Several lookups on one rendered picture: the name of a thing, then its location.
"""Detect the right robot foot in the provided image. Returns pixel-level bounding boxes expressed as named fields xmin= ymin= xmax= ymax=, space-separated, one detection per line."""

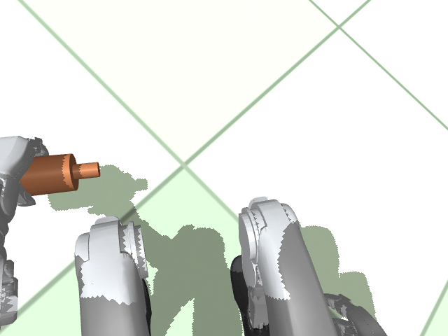
xmin=230 ymin=255 xmax=270 ymax=336

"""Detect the bottle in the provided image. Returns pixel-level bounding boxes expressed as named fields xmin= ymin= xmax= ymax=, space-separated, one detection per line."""
xmin=20 ymin=153 xmax=100 ymax=196

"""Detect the right robot hand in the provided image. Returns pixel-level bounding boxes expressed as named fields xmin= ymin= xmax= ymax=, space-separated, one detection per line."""
xmin=324 ymin=293 xmax=387 ymax=336

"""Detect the left robot arm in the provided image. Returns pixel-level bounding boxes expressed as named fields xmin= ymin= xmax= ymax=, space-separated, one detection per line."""
xmin=0 ymin=174 xmax=20 ymax=329

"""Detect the left robot hand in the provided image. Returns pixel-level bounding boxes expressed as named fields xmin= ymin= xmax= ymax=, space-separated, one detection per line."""
xmin=0 ymin=136 xmax=49 ymax=207

